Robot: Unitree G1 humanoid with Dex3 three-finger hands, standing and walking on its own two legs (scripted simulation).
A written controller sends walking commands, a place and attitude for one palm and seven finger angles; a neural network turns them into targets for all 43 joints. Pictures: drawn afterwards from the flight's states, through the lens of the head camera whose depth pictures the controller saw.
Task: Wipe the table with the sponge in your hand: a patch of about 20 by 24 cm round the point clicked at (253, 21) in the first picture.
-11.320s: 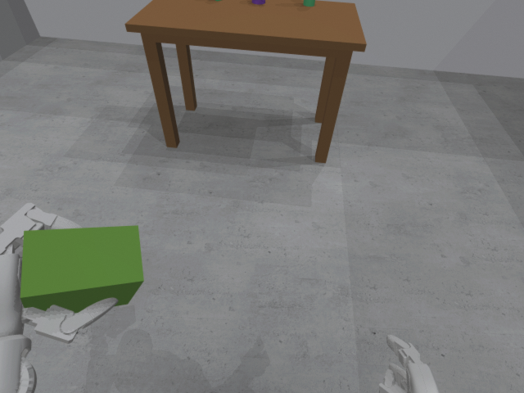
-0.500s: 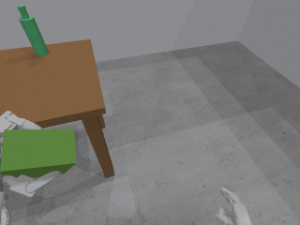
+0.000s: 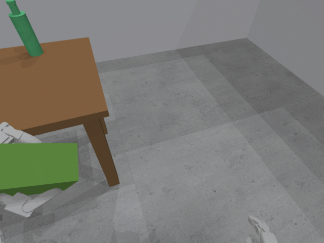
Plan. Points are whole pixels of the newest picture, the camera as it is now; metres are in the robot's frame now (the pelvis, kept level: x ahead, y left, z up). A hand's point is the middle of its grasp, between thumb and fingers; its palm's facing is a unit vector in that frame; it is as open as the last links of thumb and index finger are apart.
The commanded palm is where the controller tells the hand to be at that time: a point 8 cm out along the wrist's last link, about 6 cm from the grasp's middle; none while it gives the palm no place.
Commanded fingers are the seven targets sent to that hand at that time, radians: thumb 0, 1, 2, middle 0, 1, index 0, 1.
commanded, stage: come to a stop and stand still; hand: left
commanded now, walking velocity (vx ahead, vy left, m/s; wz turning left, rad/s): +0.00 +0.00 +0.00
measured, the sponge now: (48, 170) +0.21 +0.23 +0.14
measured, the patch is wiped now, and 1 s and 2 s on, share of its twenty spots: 0.00 0.00 0.00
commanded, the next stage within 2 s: look again from close up in 1.10 s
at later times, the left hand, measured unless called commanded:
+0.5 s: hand (32, 170) +0.20 +0.25 +0.16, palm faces +0.30 -0.87 -0.39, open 10.8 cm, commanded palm +0.16 +0.30 +0.18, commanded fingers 0.00 0.10 1.30 -1.20 -1.60 -1.20 -1.60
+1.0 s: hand (29, 150) +0.24 +0.27 +0.16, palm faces +0.37 -0.86 -0.35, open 10.8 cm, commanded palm +0.18 +0.30 +0.18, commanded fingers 0.00 0.10 1.30 -1.20 -1.60 -1.20 -1.60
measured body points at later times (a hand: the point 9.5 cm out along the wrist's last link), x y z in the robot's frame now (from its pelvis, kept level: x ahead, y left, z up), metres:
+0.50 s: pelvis -0.01 +0.02 +0.00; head +0.01 +0.03 +0.45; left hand +0.18 +0.29 +0.18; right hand +0.14 -0.21 -0.08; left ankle -0.01 +0.11 -0.73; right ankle +0.05 -0.10 -0.73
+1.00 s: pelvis +0.02 +0.02 +0.01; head +0.03 +0.04 +0.46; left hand +0.22 +0.32 +0.18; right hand +0.20 -0.19 -0.06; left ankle -0.01 +0.11 -0.73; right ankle +0.05 -0.10 -0.73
